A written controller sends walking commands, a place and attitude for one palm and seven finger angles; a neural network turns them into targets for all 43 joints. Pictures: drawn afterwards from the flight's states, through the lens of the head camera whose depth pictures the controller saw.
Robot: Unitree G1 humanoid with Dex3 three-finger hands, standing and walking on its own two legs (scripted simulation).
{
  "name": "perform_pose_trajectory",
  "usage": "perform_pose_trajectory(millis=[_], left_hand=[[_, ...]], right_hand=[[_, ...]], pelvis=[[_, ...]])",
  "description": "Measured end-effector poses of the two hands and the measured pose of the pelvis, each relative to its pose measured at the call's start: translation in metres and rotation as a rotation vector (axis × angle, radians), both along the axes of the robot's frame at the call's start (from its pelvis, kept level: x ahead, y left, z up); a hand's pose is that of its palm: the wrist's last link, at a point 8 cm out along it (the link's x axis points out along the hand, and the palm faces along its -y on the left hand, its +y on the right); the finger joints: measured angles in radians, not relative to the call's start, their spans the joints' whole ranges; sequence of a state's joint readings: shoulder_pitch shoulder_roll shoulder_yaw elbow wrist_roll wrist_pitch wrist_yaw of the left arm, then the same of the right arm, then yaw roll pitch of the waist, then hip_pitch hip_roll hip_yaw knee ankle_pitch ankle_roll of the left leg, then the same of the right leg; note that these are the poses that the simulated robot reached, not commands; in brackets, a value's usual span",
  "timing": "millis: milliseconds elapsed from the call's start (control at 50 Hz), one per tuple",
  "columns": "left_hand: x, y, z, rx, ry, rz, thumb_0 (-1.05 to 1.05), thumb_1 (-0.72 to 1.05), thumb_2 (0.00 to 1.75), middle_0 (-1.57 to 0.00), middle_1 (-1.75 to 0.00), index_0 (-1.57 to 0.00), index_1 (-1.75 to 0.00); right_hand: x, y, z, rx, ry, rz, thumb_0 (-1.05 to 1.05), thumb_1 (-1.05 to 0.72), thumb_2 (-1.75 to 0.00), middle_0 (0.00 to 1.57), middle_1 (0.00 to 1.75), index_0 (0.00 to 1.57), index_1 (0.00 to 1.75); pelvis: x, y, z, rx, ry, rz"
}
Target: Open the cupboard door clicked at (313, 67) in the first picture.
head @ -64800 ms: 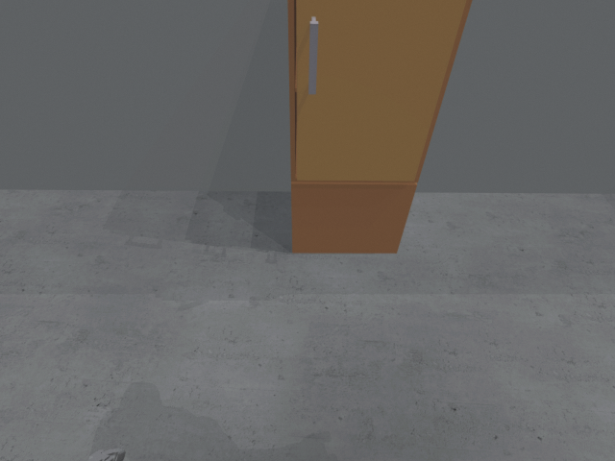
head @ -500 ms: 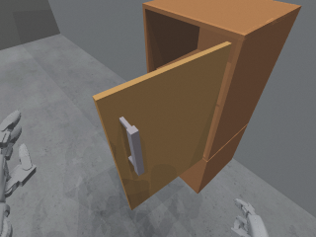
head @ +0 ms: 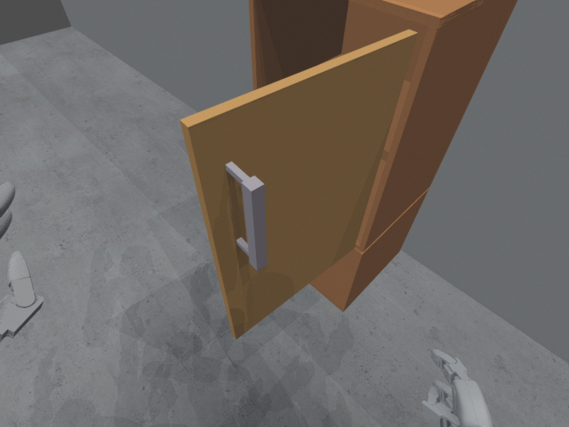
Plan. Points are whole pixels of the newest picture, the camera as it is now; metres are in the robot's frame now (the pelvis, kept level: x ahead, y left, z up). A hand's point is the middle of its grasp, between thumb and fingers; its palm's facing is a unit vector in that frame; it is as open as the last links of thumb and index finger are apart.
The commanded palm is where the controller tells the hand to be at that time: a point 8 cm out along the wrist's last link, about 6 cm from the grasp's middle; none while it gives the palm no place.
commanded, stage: step back with the hand held close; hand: left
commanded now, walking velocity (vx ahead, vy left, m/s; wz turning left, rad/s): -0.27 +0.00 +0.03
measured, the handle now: (247, 220) +0.37 +0.09 +0.10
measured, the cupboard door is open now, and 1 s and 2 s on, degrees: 85 85 85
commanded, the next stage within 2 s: stop stepping back and stand still in 0.54 s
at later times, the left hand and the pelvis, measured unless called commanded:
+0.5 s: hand out of the picture +0.15 +0.27 +0.18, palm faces +0.37 -0.84 -0.40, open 7.4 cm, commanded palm +0.07 +0.31 +0.19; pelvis -0.08 +0.01 +0.02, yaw -2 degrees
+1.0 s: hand out of the picture +0.06 +0.22 +0.17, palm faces +0.32 -0.83 -0.45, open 7.4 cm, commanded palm -0.02 +0.28 +0.19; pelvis -0.18 -0.01 +0.01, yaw -4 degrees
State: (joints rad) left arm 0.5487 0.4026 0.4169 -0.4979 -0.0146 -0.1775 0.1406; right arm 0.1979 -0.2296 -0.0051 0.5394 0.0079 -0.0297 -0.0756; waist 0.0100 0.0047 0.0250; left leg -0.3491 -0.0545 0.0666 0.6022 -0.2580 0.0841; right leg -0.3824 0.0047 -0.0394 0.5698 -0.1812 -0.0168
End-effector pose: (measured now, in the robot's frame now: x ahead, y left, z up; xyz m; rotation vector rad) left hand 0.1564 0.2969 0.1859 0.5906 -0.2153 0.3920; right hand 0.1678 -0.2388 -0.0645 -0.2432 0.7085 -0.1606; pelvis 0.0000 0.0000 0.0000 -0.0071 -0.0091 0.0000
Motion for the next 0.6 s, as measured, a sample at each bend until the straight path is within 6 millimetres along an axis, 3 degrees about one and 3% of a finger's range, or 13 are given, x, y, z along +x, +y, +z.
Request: perform_pose_trajectory(millis=[160, 300, 360, 500, 600], left_hand=[[-0.024, 0.012, -0.011, -0.034, -0.067, -0.027, 0.01, 0.89, 0.9, -0.22, -0.3, -0.22, -0.3], [-0.045, 0.034, 0.016, 0.017, -0.125, 0.014, 0.02, 0.89, 0.9, -0.22, -0.3, -0.22, -0.31], [-0.048, 0.035, 0.018, -0.022, -0.124, 0.022, 0.01, 0.89, 0.9, -0.21, -0.3, -0.21, -0.3], [-0.05, 0.008, 0.004, -0.104, -0.042, -0.081, 0.01, 0.9, 0.9, -0.21, -0.3, -0.21, -0.3], [-0.078, -0.019, 0.008, 0.007, -0.021, -0.194, 0.02, 0.89, 0.9, -0.21, -0.3, -0.21, -0.3]], right_hand=[[-0.037, 0.01, -0.005, -0.06, 0.054, 0.016, 0.02, -0.91, -0.9, 0.21, 0.3, 0.2, 0.3], [-0.063, 0.032, 0.004, -0.038, 0.076, 0.022, 0.02, -0.91, -0.9, 0.21, 0.3, 0.2, 0.3], [-0.067, 0.041, 0.012, -0.017, 0.067, 0.033, 0.02, -0.91, -0.9, 0.21, 0.3, 0.2, 0.3], [-0.072, 0.043, 0.021, 0.009, 0.004, 0.064, 0.02, -0.9, -0.9, 0.21, 0.3, 0.21, 0.3], [-0.087, 0.025, 0.01, 0.018, -0.043, 0.086, 0.01, -0.9, -0.9, 0.21, 0.3, 0.21, 0.3]], pelvis=[[-0.026, 0.012, -0.008, -0.027, -0.005, 0.024], [-0.039, 0.019, 0.008, -0.068, 0.025, 0.024], [-0.046, 0.019, 0.016, -0.078, 0.056, -0.002], [-0.079, 0.011, 0.02, -0.069, 0.117, -0.028], [-0.119, -0.004, 0.003, 0.007, 0.118, -0.061]])
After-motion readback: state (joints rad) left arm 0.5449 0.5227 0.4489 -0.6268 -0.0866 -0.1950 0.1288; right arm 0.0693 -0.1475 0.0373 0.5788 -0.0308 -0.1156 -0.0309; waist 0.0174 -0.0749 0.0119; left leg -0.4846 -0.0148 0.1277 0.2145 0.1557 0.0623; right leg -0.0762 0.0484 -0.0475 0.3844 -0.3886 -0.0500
